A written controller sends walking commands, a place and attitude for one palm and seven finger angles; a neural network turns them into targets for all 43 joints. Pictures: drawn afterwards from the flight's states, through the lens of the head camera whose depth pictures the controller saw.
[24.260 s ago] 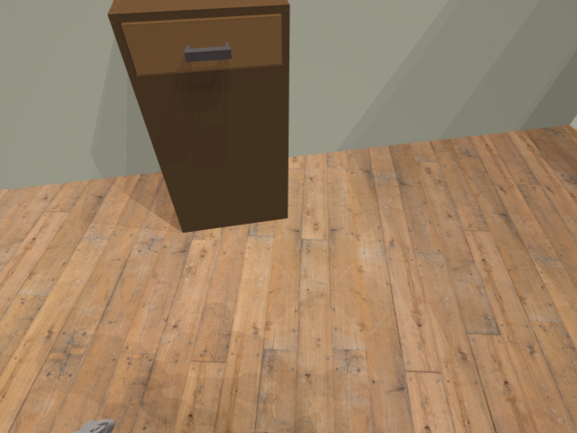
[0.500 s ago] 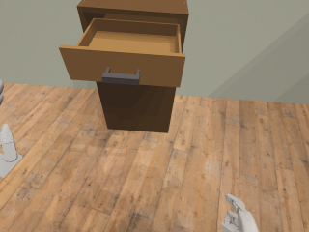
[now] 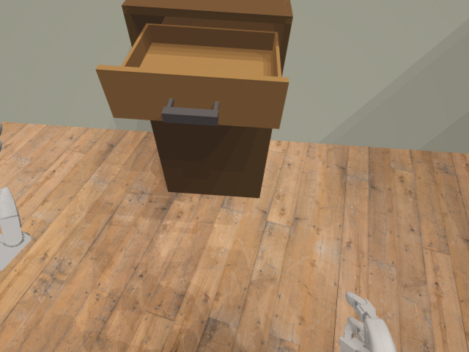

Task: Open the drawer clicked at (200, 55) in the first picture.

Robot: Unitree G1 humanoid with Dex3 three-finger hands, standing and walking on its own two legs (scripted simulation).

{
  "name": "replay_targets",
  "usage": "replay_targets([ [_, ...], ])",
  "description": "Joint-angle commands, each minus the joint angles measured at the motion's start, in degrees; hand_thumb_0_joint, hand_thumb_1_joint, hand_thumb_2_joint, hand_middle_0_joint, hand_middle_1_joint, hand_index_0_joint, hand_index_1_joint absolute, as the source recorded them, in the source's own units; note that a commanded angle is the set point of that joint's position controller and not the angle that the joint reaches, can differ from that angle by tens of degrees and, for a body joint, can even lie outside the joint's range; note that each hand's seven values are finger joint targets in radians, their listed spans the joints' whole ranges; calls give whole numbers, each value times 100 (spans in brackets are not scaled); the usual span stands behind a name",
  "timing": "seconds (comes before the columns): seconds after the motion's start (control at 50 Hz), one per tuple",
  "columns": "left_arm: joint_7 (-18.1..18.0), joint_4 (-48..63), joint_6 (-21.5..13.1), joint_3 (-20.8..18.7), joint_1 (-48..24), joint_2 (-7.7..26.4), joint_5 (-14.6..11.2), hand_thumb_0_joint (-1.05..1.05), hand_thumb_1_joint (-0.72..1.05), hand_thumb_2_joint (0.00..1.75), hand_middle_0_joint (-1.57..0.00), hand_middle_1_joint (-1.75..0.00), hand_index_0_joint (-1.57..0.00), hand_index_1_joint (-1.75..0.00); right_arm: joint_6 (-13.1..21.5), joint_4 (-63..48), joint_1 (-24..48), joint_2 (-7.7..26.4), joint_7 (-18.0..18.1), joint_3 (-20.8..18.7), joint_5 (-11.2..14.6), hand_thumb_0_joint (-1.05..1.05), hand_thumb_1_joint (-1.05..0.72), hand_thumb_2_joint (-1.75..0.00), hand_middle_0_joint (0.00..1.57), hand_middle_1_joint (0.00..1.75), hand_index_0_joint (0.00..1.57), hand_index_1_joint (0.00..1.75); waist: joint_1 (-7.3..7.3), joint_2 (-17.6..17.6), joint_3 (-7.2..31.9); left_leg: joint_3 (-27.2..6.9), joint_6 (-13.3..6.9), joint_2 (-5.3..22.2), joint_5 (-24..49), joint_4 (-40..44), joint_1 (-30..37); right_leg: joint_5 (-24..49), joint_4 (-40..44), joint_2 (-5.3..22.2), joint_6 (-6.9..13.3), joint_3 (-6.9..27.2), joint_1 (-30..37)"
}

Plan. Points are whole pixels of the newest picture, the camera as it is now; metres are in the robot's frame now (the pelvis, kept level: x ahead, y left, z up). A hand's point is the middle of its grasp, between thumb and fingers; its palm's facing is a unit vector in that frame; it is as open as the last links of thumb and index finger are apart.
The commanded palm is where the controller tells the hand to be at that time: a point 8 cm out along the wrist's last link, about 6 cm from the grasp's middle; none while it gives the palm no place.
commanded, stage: stop stepping back and stand still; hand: left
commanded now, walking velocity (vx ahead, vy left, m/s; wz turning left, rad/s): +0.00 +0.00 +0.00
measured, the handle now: (192, 109) +0.62 +0.14 +0.04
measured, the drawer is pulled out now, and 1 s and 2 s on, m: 0.29 0.29 0.29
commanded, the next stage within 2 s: let the arm hang, fingers relaxed in 0.02 s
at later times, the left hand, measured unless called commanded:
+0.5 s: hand out of the picture -0.02 +0.15 -0.18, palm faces -0.01 -0.99 -0.16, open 7.1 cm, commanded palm none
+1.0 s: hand out of the picture +0.02 +0.16 -0.17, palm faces +0.03 -0.97 -0.22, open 7.3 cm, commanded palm none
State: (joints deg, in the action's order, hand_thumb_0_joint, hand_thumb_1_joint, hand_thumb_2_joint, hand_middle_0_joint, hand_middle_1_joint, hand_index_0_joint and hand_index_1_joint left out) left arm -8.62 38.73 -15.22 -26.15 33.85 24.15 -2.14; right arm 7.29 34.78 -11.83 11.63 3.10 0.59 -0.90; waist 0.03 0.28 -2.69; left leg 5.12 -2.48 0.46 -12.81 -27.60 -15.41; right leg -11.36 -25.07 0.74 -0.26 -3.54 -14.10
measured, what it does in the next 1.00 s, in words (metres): stands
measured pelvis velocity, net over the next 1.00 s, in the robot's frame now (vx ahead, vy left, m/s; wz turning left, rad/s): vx -0.02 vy -0.02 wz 0.00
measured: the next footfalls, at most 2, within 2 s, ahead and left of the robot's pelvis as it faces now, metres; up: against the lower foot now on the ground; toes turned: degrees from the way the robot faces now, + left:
none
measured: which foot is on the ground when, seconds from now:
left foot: down 0.00-1.00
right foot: down 0.00-1.00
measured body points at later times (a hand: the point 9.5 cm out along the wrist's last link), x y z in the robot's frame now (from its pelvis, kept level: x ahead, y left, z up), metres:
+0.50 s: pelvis -0.02 -0.02 -0.01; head +0.01 -0.01 +0.44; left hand -0.02 +0.21 -0.17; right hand -0.01 -0.28 -0.15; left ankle +0.02 +0.09 -0.74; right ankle +0.02 -0.12 -0.74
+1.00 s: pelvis -0.02 -0.02 +0.00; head +0.00 -0.03 +0.45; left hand +0.02 +0.21 -0.15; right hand -0.01 -0.23 -0.17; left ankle +0.02 +0.09 -0.74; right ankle +0.02 -0.12 -0.74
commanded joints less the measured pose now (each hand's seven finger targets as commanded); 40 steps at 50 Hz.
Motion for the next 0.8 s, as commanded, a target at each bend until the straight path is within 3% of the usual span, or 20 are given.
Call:
replay_targets([
  [0.0, -132, 989, -335, -657, -66, 859, -51, 0, 90, 90, -20, -30, -20, -30, 316, -872, 423, 730, 73, -321, 44, 0, -90, -90, 20, 30, 20, 30, -47, -392, 662, -715, 174, 517, 238, 751, -37, 397, 310, 185, 54, 420, 370],
  [0.08, -145, 908, -331, -669, -85, 875, -47, 0, 90, 90, -20, -30, -20, -30, 316, -860, 421, 719, 88, -319, 41, 0, -90, -90, 20, 30, 20, 30, -47, -280, 616, -696, 160, 476, -27, 752, -43, 253, 439, 205, 65, 489, 304],
  [0.1, 635, -4485, 611, 2034, -557, -100, 320, 0, 90, 90, -20, -30, -20, -30, 656, 648, 848, 1801, -355, -605, 280, 0, -90, -90, 20, 30, 20, 30, -390, -547, 256, -941, 71, 725, 1178, -146, -241, 765, -543, 603, 165, 138, -589],
  [0.12, 784, -4667, 1179, 1929, -574, -171, 370, 0, 90, 90, -20, -30, -20, -30, 242, 771, 430, 1592, -345, -671, 176, 0, -90, -90, 20, 30, 20, 30, -273, -636, 830, -775, 143, 838, 2111, 35, 173, 708, -408, 569, 117, 419, -479],
  [0.14, 797, -4726, 1343, 1925, -836, -168, 384, 0, 90, 90, -20, -30, -20, -30, 16, 719, 255, 1578, -340, -635, 122, 0, -90, -90, 20, 30, 20, 30, -234, -375, 996, -1072, -45, 975, 2150, 121, -9, 164, -757, 368, 165, 280, -362],
  [0.18, 798, -5226, 1426, 1932, -1208, 4, 410, 0, 90, 90, -20, -30, -20, -30, -245, 653, 434, 1640, -298, -516, 53, 0, -90, -90, 20, 30, 20, 30, -117, 233, 784, -1499, -386, 1201, 1871, 357, -406, -590, -1135, 196, 205, 402, -208],
  [0.2, 803, -5618, 1444, 1962, -1314, 68, 423, 0, 90, 90, -20, -30, -20, -30, -313, 705, 521, 1644, -290, -467, 8, 0, -90, -90, 20, 30, 20, 30, -51, 501, 686, -1470, -404, 1175, 1594, 371, -540, -533, -1039, 207, 232, 457, -48],
  [0.24, 815, -6461, 1496, 2063, -1523, 56, 437, 0, 90, 90, -20, -30, -20, -30, -459, 863, 573, 1432, -301, -389, -30, 0, -90, -90, 20, 30, 20, 30, 26, 652, 466, -1163, -226, 869, 827, 301, -649, -134, -550, 385, 276, 602, 71],
  [0.26, 816, -6865, 1532, 2125, -1656, 69, 442, 0, 90, 90, -20, -30, -20, -30, -550, 966, 527, 1258, -299, -340, -25, 0, -90, -90, 20, 30, 20, 30, 8, 797, 337, -976, -96, 605, 325, 148, -611, -133, -135, 577, 317, 848, -36],
  [0.3, 803, -7589, 1561, 2249, -2026, 130, 404, 0, 90, 90, -20, -30, -20, -30, -722, 1214, 315, 961, -296, -252, -35, 0, -90, -90, 20, 30, 20, 30, -148, 975, 230, -520, 80, 131, -491, -301, -45, -976, 759, 1029, 534, 1339, -648],
  [0.32, 776, -7820, 1574, 2283, -2245, 177, 387, 0, 90, 90, -20, -30, -20, -30, -789, 1316, 181, 932, -288, -239, -42, 0, -90, -90, 20, 30, 20, 30, -214, 694, 138, -439, 111, 82, -586, -411, 259, -1482, 1008, 1073, 613, 1367, -945],
  [0.34, 772, -8085, 1575, 2319, -2367, 93, 369, 0, 90, 90, -20, -30, -20, -30, -810, 1488, 76, 824, -281, -222, -53, 0, -90, -90, 20, 30, 20, 30, -254, 267, 99, -433, 113, 107, -469, -389, 423, -1624, 1049, 1024, 642, 1361, -1059],
  [0.36, 768, -8322, 1571, 2350, -2408, 35, 354, 0, 90, 90, -20, -30, -20, -30, -819, 1618, -25, 759, -270, -201, -51, 0, -90, -90, 20, 30, 20, 30, -271, 69, 97, -480, 119, 163, -362, -254, 480, -1612, 998, 921, 604, 1259, -1023],
  [0.44, 758, -9194, 1543, 2337, -2006, -289, 316, 0, 90, 90, -20, -30, -20, -30, -789, 1982, -100, 740, -194, -219, -65, 0, -90, -90, 20, 30, 20, 30, -67, -924, 153, -923, 43, 525, -630, 668, -62, -1091, 641, 468, 398, 867, -142],
  [0.48, 760, -9512, 1527, 2344, -1803, -370, 298, 0, 90, 90, -20, -30, -20, -30, -764, 2145, -184, 732, -159, -233, -46, 0, -90, -90, 20, 30, 20, 30, 9, -922, 266, -973, 32, 568, -689, 827, -184, -732, 575, 433, 394, 763, 222],
  [0.54, 745, -9810, 1523, 2352, -1732, -491, 297, 0, 90, 90, -20, -30, -20, -30, -773, 2346, -459, 658, -120, -262, -23, 0, -90, -90, 20, 30, 20, 30, -28, -427, 221, -959, 25, 607, -602, 853, -35, -676, 643, 445, 386, 659, 177],
  [0.58, 729, -9940, 1531, 2360, -1692, -561, 295, 0, 90, 90, -20, -30, -20, -30, -786, 2472, -620, 552, -107, -268, -20, 0, -90, -90, 20, 30, 20, 30, -42, -379, 110, -916, 22, 591, -539, 845, 4, -712, 678, 470, 388, 634, 89],
  [0.62, 708, -10033, 1523, 2358, -1625, -574, 296, 0, 90, 90, -20, -30, -20, -30, -796, 2540, -736, 507, -102, -283, -5, 0, -90, -90, 20, 30, 20, 30, -34, -71, 132, -864, 19, 574, -395, 776, 97, -750, 749, 480, 386, 651, 84],
  [0.78, 660, -10121, 1551, 2366, -1664, -747, 308, 0, 90, 90, -20, -30, -20, -30, -836, 2707, -890, 211, -121, -272, -33, 0, -90, -90, 20, 30, 20, 30, -73, 37, -227, -776, 45, 529, -477, 799, 26, -1037, 815, 502, 347, 688, -171],
])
